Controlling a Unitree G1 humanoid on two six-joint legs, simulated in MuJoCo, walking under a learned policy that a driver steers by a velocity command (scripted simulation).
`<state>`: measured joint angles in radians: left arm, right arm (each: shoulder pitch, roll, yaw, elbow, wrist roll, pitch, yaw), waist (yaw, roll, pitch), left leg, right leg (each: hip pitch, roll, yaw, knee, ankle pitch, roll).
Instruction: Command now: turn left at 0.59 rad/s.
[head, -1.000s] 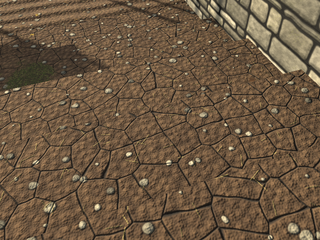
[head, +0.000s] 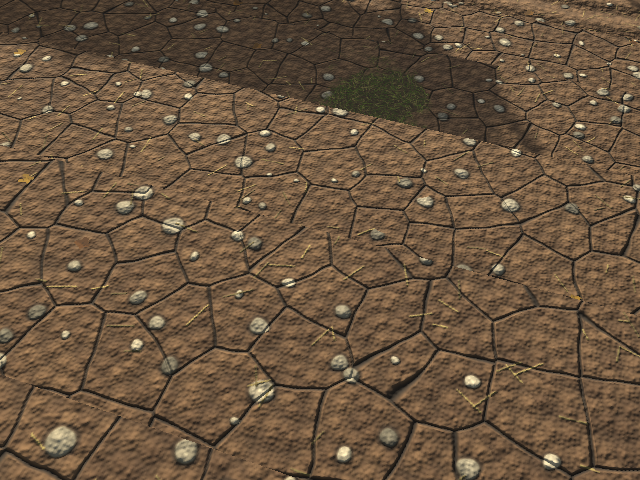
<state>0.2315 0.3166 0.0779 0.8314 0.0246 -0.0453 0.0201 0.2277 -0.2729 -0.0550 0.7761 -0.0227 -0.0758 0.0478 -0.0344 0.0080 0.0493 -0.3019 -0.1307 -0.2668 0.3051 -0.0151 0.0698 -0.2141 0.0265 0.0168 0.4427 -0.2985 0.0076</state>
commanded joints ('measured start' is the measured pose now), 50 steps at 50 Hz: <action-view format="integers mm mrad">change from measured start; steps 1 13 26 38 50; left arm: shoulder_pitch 90 170 272 175 -142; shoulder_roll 100 73 39 26 -88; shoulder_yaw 19 -22 -55 -26 -79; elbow -59 -115 94 80 -22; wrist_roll -22 34 46 -71 41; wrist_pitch -33 -100 -78 -19 -62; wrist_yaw -10 18 -53 -24 -95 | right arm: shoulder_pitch -23 -118 -230 66 299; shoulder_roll -140 -57 -4 -101 16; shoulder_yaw -23 -11 16 -38 33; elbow -64 -35 -79 82 177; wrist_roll -16 -38 -48 45 -85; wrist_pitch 16 30 37 5 -51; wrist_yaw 4 29 46 -53 -23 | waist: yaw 51 135 77 61 -14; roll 78 -81 -116 3 34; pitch -141 87 101 -36 61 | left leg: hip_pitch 19 -548 -352 256 195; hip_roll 223 162 171 376 302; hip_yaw -299 190 272 50 312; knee -39 636 316 -28 -47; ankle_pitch -254 -81 -112 470 6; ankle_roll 160 -94 17 134 130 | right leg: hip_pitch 169 397 434 -283 -432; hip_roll -48 -307 -352 -139 -135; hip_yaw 27 71 -139 41 76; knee -169 -433 -370 663 159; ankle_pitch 136 -75 476 -48 822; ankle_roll -108 -224 -248 -69 -77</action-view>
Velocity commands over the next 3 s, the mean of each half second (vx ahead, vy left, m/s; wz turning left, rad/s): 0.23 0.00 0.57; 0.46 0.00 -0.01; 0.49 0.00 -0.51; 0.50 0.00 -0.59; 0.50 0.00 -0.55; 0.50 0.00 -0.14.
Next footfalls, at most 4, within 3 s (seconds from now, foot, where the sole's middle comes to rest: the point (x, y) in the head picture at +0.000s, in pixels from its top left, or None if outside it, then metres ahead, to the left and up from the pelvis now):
0.02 right None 0.02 -0.13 -0.78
0.62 left None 0.26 0.20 -0.78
1.34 right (296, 388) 0.73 0.05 -0.95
1.68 left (209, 291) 1.02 0.29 -0.95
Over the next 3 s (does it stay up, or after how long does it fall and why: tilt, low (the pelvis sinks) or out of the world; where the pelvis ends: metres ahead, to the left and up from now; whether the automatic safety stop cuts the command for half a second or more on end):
stays up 1.47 -0.17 -0.35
